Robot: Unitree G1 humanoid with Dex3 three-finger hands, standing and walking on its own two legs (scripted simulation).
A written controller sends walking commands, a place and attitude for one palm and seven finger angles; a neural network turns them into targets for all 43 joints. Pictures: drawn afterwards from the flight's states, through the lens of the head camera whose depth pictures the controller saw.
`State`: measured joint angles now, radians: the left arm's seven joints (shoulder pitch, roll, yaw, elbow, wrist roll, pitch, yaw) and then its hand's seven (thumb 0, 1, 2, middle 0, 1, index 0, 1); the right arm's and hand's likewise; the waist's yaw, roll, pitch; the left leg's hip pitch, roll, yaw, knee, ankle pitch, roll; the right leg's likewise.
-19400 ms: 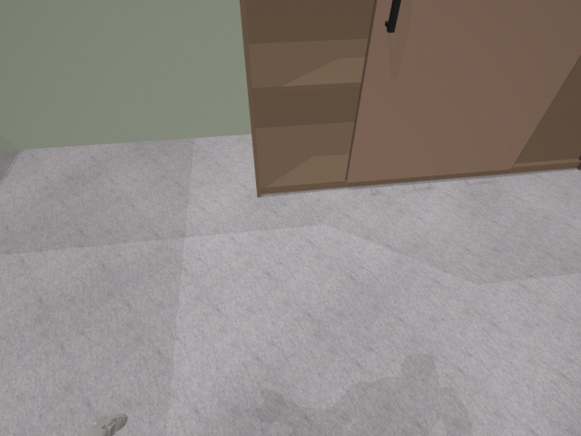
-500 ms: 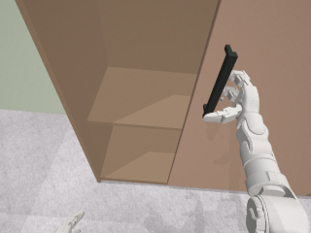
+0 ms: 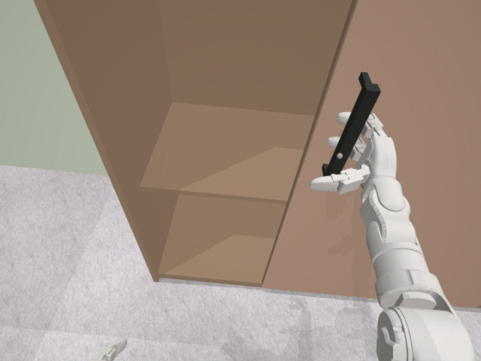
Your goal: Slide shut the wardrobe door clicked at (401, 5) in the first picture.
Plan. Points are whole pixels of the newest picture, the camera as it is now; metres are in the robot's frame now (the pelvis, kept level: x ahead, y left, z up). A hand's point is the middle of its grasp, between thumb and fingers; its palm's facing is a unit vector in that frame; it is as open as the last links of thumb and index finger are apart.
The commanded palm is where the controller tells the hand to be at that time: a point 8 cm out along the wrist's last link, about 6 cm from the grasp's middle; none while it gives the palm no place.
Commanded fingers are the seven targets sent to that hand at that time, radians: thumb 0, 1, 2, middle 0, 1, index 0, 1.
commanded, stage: slide the fingers in behind the handle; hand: right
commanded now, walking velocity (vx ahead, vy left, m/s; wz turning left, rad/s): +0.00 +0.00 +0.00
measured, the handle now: (343, 137) +0.49 -0.13 +0.13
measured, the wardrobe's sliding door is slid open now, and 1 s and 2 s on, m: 0.43 0.43 0.43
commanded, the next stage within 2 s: grip the handle and tug to test in 0.56 s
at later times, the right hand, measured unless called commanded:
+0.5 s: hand (338, 154) +0.43 -0.11 +0.14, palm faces +0.01 +1.00 -0.01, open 14.0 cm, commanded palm +0.40 -0.16 +0.14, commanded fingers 0.00 0.50 -0.30 0.30 1.20 0.30 1.20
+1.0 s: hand (341, 155) +0.43 -0.11 +0.14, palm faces +0.00 +1.00 -0.01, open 11.2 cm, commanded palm +0.40 -0.16 +0.14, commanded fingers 0.00 -0.34 -0.66 0.39 1.32 0.39 1.32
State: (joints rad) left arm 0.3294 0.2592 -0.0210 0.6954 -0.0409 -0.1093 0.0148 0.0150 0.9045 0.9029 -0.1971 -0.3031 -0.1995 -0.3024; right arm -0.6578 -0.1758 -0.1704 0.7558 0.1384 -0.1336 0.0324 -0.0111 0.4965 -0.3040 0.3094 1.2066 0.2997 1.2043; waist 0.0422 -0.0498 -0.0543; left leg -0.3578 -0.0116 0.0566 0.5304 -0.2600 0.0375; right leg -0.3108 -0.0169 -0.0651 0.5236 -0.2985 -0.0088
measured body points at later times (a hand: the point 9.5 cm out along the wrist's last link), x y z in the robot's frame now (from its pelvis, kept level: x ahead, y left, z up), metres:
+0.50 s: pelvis -0.01 -0.01 +0.00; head +0.01 +0.01 +0.45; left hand +0.09 +0.24 -0.12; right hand +0.42 -0.16 +0.14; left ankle +0.00 +0.09 -0.73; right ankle -0.02 -0.11 -0.73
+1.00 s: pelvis -0.01 -0.01 +0.00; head +0.01 +0.00 +0.45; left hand +0.09 +0.23 -0.12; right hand +0.42 -0.17 +0.14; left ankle +0.00 +0.09 -0.73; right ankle -0.02 -0.11 -0.73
